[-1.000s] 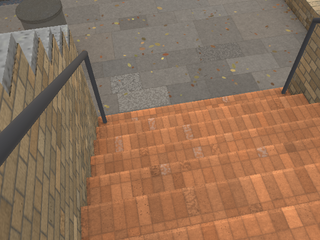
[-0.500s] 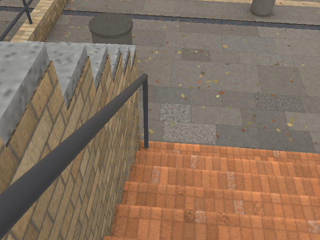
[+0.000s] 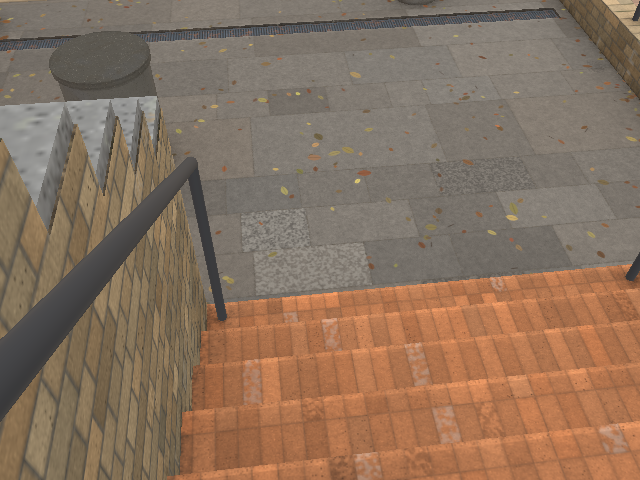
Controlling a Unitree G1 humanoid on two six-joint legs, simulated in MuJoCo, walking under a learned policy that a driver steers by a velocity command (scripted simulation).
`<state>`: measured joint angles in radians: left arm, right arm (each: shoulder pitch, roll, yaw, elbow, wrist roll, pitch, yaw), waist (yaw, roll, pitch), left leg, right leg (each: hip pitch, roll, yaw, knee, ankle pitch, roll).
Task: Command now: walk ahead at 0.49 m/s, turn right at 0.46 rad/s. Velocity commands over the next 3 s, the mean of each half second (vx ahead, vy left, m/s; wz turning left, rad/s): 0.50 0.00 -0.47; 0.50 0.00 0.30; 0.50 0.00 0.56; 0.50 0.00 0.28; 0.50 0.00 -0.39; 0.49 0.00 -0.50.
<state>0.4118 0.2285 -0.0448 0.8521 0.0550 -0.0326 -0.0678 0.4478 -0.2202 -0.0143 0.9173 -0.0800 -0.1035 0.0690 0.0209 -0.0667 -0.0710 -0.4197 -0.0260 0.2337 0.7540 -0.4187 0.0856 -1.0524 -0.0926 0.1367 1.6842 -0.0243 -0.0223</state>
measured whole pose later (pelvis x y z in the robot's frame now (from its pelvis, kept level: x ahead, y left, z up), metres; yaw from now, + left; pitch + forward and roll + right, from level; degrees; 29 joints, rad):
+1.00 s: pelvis +0.55 -0.12 -0.32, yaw -2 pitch +1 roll -2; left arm 0.50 0.19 0.02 1.10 0.09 -0.05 -0.10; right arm 0.31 -0.25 -0.06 1.04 -0.10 -0.12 0.06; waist 0.01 0.03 -0.03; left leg -0.22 0.03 0.04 0.44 -0.25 0.05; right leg -0.33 -0.09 -0.07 1.77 -0.83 -0.01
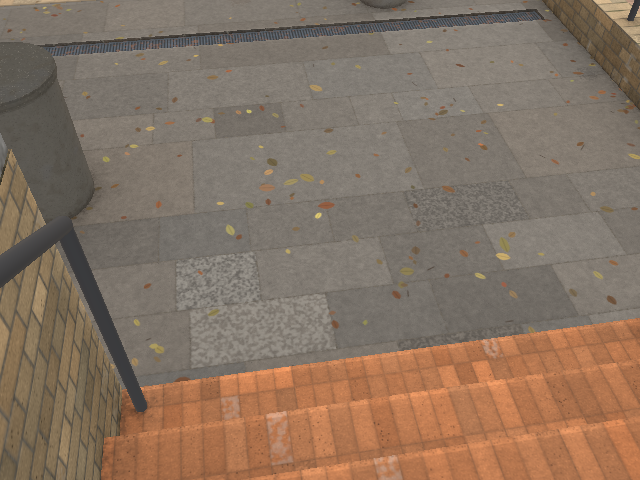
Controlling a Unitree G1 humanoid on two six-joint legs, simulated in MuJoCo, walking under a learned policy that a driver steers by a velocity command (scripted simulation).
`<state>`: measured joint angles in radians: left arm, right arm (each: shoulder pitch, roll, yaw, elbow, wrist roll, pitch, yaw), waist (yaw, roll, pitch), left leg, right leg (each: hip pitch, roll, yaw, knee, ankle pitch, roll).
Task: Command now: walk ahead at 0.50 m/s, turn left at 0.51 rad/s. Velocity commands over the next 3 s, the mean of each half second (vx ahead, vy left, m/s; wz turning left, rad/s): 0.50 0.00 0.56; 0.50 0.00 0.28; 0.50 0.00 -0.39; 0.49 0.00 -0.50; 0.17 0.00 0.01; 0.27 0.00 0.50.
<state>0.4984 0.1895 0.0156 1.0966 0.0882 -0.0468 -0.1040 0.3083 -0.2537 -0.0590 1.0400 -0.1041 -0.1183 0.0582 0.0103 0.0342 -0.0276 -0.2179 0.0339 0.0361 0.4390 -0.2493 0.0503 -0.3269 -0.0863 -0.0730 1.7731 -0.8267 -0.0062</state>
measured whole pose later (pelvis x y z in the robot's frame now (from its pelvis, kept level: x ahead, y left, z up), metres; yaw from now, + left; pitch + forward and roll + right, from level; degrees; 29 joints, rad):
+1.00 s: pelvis +0.52 +0.10 -0.36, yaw +25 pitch +2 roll -2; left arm 0.52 0.19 0.01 1.11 0.04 -0.06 -0.05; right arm 0.11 -0.23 -0.02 0.95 -0.09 -0.08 0.06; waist 0.11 0.03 0.00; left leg -0.27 0.03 0.08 0.41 -0.17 0.06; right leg -0.35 -0.02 -0.06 1.77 -0.86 -0.06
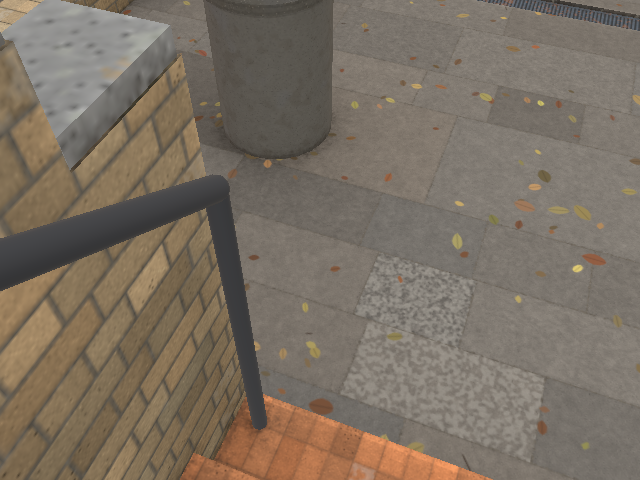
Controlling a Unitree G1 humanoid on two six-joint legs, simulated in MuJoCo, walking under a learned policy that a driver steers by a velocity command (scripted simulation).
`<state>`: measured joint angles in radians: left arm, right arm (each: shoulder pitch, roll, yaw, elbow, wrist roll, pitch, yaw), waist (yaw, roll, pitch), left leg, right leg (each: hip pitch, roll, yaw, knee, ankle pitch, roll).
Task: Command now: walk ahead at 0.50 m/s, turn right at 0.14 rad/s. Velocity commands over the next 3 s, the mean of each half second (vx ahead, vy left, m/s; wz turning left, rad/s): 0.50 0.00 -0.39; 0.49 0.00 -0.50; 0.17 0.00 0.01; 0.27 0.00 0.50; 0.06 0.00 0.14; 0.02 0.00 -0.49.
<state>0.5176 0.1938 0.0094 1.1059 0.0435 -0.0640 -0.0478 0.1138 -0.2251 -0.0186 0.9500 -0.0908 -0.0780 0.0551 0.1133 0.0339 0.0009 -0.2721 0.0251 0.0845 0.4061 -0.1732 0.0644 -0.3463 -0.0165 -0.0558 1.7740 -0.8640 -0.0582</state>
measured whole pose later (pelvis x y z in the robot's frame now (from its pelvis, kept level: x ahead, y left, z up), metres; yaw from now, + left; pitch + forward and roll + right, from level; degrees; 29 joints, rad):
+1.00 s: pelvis +0.58 -0.10 -0.39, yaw -29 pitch +2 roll +2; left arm 0.32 0.24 0.04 0.95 0.08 -0.09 -0.11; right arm 0.44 -0.22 -0.02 1.01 -0.08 -0.10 0.06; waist -0.01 -0.03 -0.05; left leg -0.26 -0.06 0.13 0.63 -0.41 0.08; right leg -0.95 -0.05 0.07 1.48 0.02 -0.11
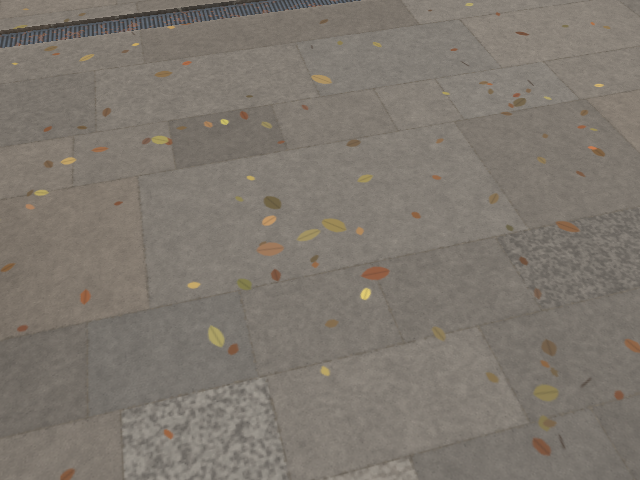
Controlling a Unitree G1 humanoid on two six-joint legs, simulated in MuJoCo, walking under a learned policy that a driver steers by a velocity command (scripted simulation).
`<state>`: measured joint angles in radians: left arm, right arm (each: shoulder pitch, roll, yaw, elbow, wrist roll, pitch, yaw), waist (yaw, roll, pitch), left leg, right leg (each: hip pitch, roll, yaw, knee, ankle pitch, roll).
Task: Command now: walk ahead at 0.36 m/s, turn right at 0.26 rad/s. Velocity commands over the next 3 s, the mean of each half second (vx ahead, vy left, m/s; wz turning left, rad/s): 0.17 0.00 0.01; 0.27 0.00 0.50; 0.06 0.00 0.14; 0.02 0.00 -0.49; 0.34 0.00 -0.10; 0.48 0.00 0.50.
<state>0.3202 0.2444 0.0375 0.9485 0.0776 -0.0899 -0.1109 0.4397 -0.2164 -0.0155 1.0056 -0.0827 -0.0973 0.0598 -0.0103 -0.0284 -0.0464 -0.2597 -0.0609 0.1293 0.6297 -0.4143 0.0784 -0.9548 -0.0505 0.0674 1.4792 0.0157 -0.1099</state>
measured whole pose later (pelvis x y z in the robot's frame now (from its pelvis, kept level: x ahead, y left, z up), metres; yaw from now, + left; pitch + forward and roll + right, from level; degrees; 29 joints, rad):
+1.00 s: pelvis +0.42 +0.10 -0.16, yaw +20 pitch +6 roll -2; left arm -0.04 0.21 0.06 0.73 0.01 -0.04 0.02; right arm 0.36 -0.19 -0.08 0.81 0.04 0.00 -0.06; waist -0.05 -0.02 0.00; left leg -0.29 -0.09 -0.10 0.53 -0.33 0.09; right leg -0.72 -0.01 0.07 0.80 -0.05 0.03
